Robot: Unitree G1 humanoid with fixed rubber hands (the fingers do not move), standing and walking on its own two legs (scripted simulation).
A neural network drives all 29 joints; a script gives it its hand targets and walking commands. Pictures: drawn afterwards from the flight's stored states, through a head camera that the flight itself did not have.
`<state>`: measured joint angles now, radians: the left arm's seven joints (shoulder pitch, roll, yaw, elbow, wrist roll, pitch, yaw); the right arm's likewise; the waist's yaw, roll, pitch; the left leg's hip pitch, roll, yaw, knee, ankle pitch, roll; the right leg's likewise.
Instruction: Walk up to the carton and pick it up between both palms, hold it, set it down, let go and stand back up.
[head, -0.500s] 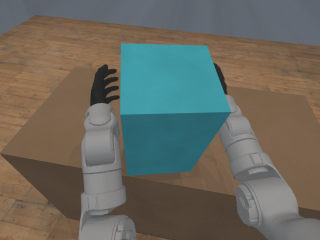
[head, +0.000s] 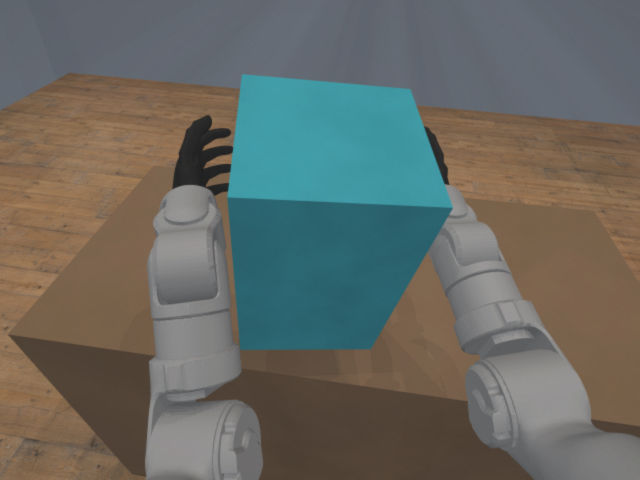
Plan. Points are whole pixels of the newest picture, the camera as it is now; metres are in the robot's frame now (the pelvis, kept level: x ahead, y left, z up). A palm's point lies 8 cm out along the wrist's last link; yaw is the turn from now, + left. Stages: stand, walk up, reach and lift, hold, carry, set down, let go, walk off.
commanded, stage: reach and lift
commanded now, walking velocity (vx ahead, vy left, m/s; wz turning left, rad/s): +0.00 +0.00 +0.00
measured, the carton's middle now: (316, 233) +0.36 -0.01 +0.16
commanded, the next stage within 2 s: hold in 1.40 s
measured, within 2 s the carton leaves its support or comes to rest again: neither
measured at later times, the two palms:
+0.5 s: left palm (176, 158) +0.36 +0.14 +0.27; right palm (431, 161) +0.37 -0.14 +0.25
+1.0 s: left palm (178, 125) +0.38 +0.13 +0.30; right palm (441, 131) +0.38 -0.14 +0.28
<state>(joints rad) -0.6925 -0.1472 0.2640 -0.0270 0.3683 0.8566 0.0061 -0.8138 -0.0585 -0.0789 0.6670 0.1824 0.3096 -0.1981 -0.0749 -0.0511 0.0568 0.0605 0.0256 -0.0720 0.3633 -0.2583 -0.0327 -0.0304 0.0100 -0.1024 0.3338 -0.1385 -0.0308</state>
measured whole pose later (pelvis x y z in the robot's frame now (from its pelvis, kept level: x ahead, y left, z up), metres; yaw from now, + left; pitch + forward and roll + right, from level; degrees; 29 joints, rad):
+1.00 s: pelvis +0.01 +0.02 +0.00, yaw -1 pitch -8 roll -2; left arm -0.95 -0.06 0.39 0.25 0.33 0.91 -0.05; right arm -1.02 -0.14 -0.05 0.76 0.31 0.52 -0.30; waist -0.09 -0.01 -0.05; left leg 0.04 0.03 -0.04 0.40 -0.29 -0.01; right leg -0.03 0.02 -0.07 0.30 -0.13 -0.01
